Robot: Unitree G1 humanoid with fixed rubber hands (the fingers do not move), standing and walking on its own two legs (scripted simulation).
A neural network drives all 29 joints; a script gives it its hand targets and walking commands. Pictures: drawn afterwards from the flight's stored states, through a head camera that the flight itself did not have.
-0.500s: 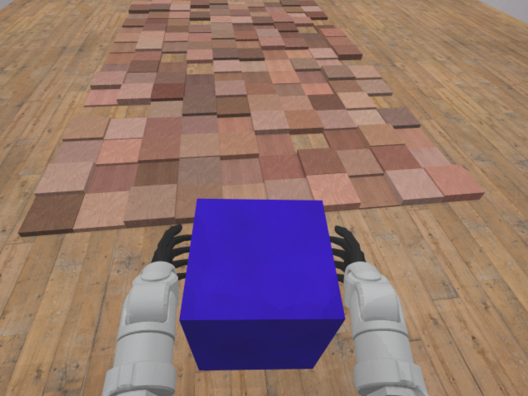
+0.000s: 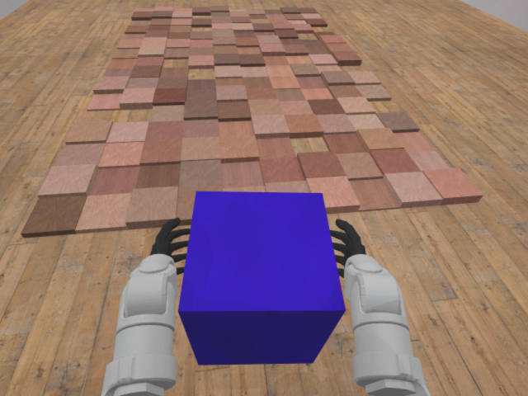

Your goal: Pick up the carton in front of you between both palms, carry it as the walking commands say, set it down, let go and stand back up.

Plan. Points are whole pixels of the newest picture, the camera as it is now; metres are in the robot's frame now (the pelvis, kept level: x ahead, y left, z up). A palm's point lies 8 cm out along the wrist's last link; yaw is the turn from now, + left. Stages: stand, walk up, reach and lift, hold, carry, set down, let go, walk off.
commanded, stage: hold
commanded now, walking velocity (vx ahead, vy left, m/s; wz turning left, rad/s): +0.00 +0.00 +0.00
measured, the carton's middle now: (257, 282) +0.30 +0.00 -0.02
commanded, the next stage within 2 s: carry in 0.62 s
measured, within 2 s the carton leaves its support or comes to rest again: neither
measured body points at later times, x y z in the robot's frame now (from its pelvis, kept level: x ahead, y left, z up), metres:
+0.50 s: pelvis +0.01 +0.00 +0.00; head -0.03 +0.00 +0.45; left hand +0.31 +0.15 +0.04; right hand +0.31 -0.15 +0.04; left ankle +0.03 +0.13 -0.74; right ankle +0.02 -0.13 -0.74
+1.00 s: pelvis +0.10 -0.02 +0.00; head +0.07 -0.02 +0.45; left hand +0.38 +0.14 +0.09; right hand +0.38 -0.16 +0.09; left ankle +0.11 +0.10 -0.72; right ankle +0.02 -0.13 -0.74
